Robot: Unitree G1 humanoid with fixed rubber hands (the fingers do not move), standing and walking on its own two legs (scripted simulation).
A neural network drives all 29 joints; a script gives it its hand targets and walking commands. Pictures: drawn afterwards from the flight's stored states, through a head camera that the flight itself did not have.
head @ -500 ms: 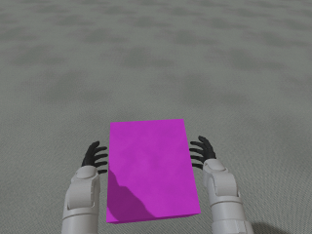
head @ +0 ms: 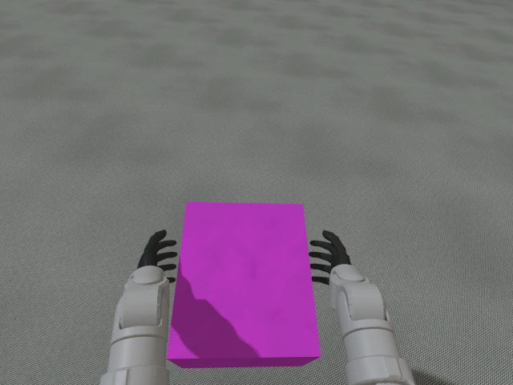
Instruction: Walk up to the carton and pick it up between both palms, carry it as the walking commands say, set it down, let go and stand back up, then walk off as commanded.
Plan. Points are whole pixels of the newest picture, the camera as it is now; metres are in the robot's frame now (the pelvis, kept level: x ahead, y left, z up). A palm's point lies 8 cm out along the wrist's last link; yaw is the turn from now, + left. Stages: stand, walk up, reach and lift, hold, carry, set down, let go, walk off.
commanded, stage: set down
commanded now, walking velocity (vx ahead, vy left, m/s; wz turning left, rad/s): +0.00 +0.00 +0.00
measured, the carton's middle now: (243, 284) +0.32 +0.03 -0.07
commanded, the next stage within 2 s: none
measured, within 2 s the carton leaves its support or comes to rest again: neither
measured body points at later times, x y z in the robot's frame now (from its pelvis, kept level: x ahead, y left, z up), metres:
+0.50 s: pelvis +0.01 +0.00 +0.00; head +0.00 +0.01 +0.45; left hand +0.30 +0.18 -0.02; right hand +0.31 -0.14 -0.02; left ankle +0.06 +0.11 -0.73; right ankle +0.00 -0.12 -0.73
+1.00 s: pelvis -0.03 +0.02 -0.05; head +0.14 +0.05 +0.37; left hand +0.30 +0.21 -0.15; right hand +0.33 -0.11 -0.14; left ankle +0.06 +0.12 -0.73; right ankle +0.00 -0.12 -0.73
